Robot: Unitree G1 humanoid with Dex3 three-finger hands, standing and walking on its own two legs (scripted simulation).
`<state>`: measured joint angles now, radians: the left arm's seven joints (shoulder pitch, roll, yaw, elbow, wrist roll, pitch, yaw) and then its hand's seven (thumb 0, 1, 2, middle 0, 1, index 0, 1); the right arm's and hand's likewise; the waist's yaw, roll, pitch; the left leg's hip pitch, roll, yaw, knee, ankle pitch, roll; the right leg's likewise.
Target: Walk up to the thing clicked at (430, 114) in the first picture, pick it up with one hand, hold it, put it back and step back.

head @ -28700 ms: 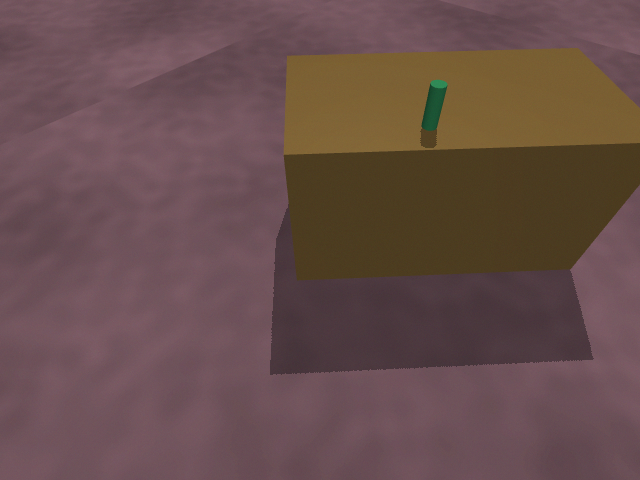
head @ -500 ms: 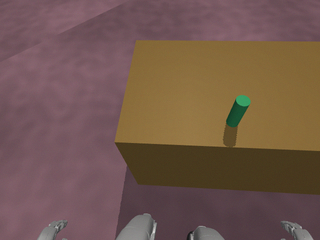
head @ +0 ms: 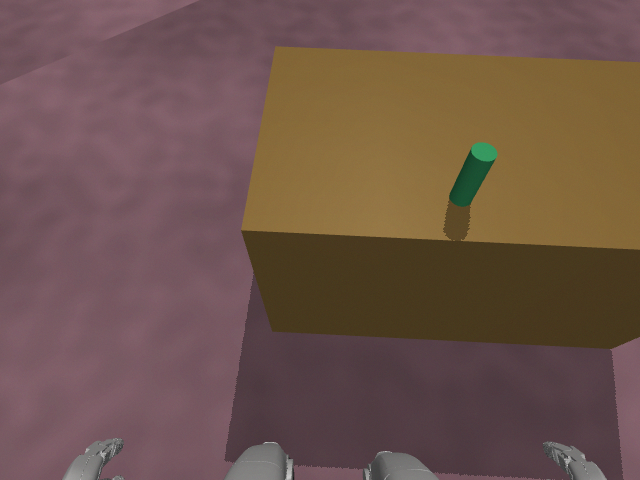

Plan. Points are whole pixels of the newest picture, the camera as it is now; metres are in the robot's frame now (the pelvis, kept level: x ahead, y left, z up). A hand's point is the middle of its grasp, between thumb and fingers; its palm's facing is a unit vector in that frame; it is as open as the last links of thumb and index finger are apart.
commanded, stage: step back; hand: right
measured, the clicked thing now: (471, 176) +0.61 -0.24 -0.10
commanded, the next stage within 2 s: none
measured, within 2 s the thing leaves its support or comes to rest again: neither
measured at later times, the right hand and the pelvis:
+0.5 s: hand out of the picture -0.05 -0.25 -0.14, palm faces -0.07 +0.91 -0.41, open 7.3 cm; pelvis -0.14 +0.02 +0.00, yaw +1 degrees
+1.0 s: hand out of the picture -0.21 -0.30 -0.16, palm faces -0.02 +0.92 -0.39, open 7.3 cm; pelvis -0.29 -0.02 +0.00, yaw -1 degrees
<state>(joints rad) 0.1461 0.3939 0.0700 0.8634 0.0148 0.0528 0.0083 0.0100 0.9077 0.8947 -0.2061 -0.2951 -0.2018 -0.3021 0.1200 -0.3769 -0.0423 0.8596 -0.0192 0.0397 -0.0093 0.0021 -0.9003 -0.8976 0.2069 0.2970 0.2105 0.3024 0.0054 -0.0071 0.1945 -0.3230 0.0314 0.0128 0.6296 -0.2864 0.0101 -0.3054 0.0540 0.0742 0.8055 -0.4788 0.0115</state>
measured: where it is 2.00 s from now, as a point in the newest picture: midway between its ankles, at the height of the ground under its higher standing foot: outside the picture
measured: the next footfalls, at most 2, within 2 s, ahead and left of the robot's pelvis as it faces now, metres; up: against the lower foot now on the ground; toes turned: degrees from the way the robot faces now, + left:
right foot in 0.04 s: +0.01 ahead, -0.12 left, +0.00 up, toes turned +2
left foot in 0.38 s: -0.08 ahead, +0.13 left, +0.00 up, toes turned -1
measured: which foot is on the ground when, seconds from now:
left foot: down 0.00-0.06, up 0.08-0.36, down 0.38-0.78, up 0.80-1.00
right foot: up 0.00-0.02, down 0.04-0.38, up 0.40-0.74, down 0.76-1.00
